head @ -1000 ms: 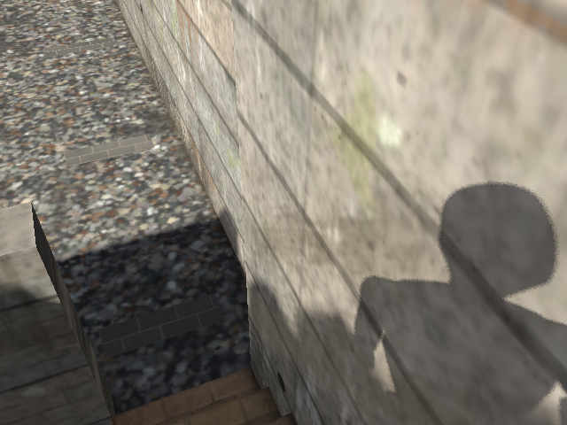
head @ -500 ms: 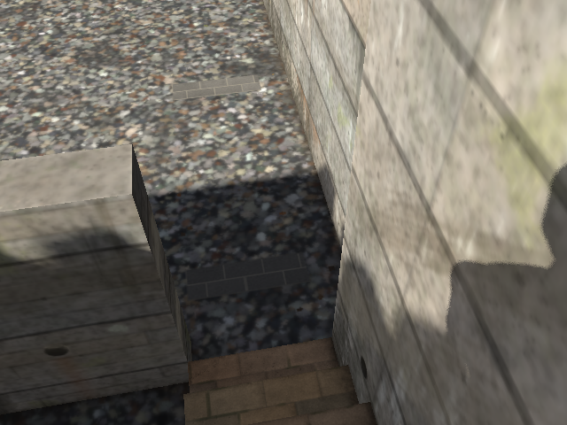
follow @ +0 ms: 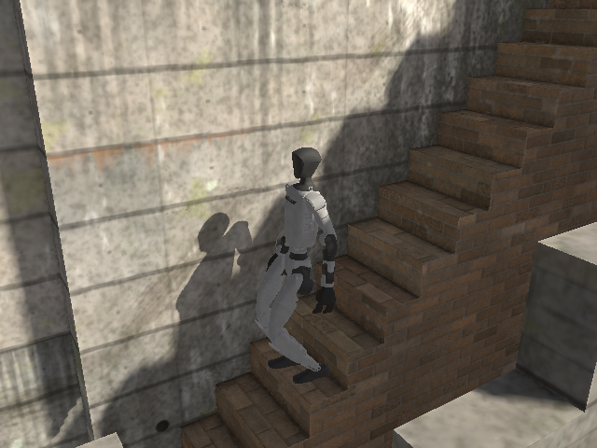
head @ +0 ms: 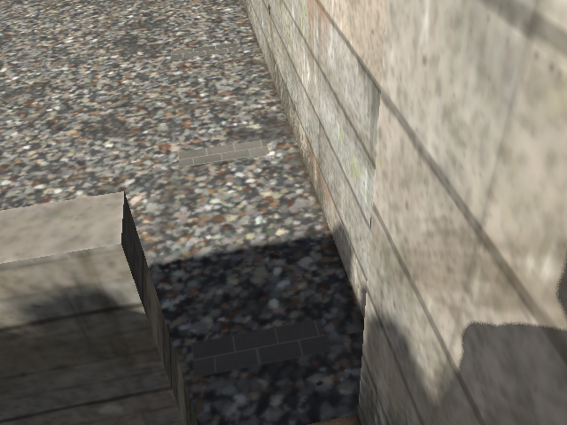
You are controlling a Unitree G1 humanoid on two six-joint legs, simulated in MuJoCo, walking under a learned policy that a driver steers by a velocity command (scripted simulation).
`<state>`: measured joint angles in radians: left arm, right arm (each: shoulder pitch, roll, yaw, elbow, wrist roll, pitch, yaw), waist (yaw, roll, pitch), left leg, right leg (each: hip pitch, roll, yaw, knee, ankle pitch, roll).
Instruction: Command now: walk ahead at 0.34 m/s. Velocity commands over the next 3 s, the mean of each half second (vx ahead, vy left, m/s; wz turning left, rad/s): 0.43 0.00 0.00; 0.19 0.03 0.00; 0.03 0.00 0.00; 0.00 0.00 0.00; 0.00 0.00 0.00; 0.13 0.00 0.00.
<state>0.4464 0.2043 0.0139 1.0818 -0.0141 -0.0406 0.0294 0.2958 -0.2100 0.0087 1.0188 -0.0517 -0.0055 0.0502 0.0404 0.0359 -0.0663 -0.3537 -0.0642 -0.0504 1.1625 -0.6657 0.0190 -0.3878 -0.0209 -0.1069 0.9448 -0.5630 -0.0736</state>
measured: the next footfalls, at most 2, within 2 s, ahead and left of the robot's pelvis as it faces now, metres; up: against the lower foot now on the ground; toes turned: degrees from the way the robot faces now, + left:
left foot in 0.36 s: +0.05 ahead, +0.15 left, +0.00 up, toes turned +1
right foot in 0.68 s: +0.28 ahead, -0.05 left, -0.20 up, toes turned -4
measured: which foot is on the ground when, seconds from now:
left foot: up 0.00-0.34, down 0.36-0.66, up 0.68-1.00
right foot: down 0.00-0.36, up 0.38-0.66, down 0.68-1.00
